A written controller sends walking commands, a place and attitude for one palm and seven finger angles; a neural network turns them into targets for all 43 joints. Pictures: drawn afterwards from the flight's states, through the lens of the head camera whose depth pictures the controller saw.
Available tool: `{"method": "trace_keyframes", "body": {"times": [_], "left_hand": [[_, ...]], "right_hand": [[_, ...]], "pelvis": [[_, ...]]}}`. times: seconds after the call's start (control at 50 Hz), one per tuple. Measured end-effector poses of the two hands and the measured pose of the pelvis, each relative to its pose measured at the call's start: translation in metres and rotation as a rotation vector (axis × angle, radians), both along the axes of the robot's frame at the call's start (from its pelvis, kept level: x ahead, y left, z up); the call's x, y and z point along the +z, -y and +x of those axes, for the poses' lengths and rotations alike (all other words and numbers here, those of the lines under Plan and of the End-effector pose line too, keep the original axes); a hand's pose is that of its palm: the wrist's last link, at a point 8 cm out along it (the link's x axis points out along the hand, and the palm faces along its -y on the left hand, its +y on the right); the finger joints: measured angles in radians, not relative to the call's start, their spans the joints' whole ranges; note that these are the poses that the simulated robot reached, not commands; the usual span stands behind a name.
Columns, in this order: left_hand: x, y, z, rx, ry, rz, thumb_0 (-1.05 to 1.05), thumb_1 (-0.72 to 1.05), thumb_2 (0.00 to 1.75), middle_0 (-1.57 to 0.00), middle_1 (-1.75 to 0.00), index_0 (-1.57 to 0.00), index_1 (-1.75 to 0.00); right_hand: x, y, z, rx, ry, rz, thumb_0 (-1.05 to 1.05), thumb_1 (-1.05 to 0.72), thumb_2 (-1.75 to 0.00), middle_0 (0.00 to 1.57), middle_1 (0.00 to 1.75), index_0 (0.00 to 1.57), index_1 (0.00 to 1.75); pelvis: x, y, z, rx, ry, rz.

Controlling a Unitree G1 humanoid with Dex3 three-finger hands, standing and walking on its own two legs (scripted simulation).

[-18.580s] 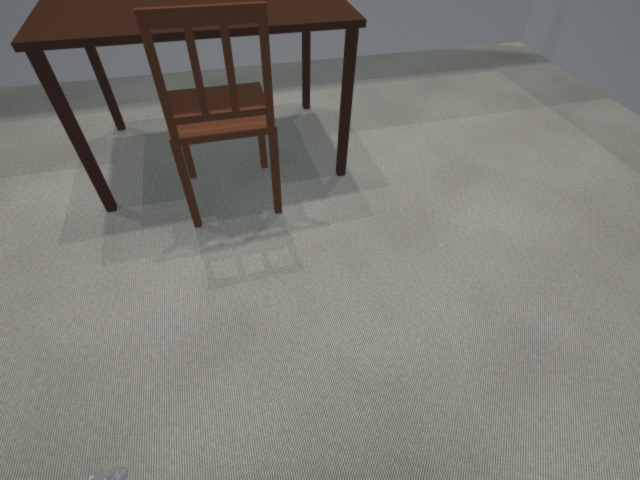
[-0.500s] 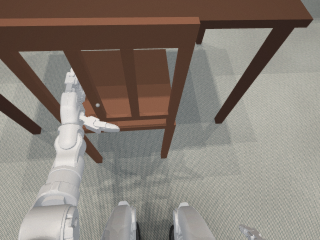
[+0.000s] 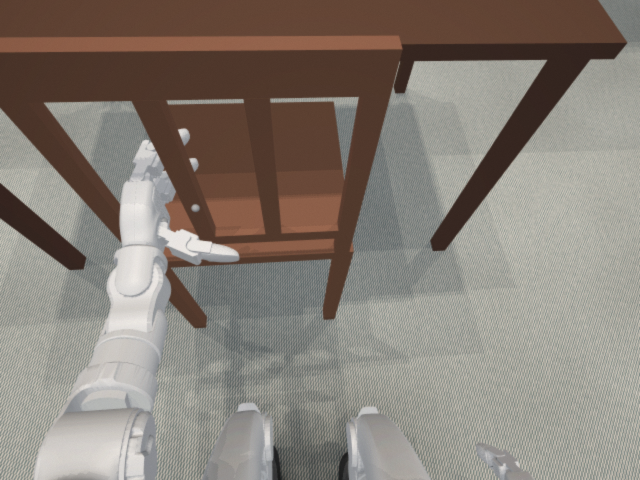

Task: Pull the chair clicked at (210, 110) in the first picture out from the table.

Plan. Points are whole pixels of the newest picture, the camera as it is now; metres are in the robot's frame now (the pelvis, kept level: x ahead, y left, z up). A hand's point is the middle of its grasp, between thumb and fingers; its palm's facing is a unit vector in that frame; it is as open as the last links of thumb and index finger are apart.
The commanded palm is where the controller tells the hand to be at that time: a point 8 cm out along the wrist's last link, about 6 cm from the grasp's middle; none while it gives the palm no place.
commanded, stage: hook a spindle and tug to test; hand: left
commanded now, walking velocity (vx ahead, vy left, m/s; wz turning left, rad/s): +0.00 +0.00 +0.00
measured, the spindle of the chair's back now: (184, 180) +0.49 +0.17 +0.02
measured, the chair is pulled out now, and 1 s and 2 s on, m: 0.00 0.03 0.14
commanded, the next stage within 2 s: step backward, pulling the chair out in 1.12 s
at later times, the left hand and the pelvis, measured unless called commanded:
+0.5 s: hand (195, 197) +0.46 +0.15 +0.03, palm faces +0.04 -1.00 -0.03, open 6.1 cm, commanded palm +0.41 +0.19 +0.02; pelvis +0.02 +0.01 +0.01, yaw -1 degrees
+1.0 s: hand (195, 220) +0.42 +0.14 +0.03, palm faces +0.03 -1.00 -0.02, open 6.0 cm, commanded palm +0.38 +0.19 +0.02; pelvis +0.03 +0.01 +0.01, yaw +0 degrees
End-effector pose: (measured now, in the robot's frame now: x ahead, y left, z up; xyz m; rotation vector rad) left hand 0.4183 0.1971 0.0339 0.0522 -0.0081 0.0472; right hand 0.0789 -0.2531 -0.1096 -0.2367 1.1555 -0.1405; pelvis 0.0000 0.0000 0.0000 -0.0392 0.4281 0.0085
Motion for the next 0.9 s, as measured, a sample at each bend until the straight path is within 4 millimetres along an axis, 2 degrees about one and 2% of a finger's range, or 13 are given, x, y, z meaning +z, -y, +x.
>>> {"method": "trace_keyframes", "body": {"times": [0.1, 0.24, 0.36, 0.5, 0.62, 0.9], "left_hand": [[0.001, -0.001, 0.004, 0.001, -0.015, -0.011, -0.01, -0.36, 0.36, -0.32, -0.92, -0.3, -0.91], [0.0, -0.001, 0.01, 0.016, -0.009, -0.028, 0.0, -0.06, 0.49, -0.39, -1.22, -0.38, -1.23], [0.0, -0.002, 0.014, 0.006, -0.003, -0.019, 0.0, 0.26, 0.62, -0.41, -1.32, -0.39, -1.34], [0.001, -0.001, 0.016, -0.002, -0.018, -0.021, 0.01, 0.63, 0.78, -0.39, -1.35, -0.39, -1.38], [0.002, 0.001, 0.011, 0.0, -0.029, -0.033, 0.02, 0.68, 0.77, -0.36, -1.36, -0.35, -1.4], [0.001, 0.003, -0.013, -0.013, -0.016, -0.03, 0.01, 0.68, 0.75, -0.36, -1.36, -0.34, -1.4]], "right_hand": [[0.002, -0.001, 0.0, -0.007, 0.005, -0.001, 0.01, -0.9, -0.9, 0.2, 0.3, 0.2, 0.3], [0.004, -0.001, -0.001, -0.011, -0.014, -0.002, 0.01, -0.9, -0.9, 0.2, 0.3, 0.2, 0.3], [0.005, -0.003, 0.0, -0.017, -0.036, -0.001, 0.01, -0.9, -0.9, 0.2, 0.3, 0.2, 0.3], [0.008, -0.007, 0.007, -0.026, -0.037, 0.01, 0.01, -0.9, -0.9, 0.2, 0.3, 0.2, 0.3], [0.013, -0.011, 0.018, -0.027, -0.018, 0.024, 0.01, -0.9, -0.9, 0.2, 0.3, 0.2, 0.3], [0.017, -0.012, 0.05, 0.011, 0.032, 0.029, 0.01, -0.9, -0.9, 0.2, 0.3, 0.2, 0.3]], "pelvis": [[0.001, -0.002, 0.001, 0.0, 0.0, -0.002], [0.002, -0.004, 0.005, -0.004, -0.011, -0.003], [0.003, -0.006, 0.011, -0.007, -0.018, -0.004], [0.007, -0.008, 0.018, -0.009, -0.02, -0.004], [0.012, -0.009, 0.024, -0.016, -0.018, -0.001], [0.014, -0.007, 0.033, -0.01, -0.006, 0.003]]}}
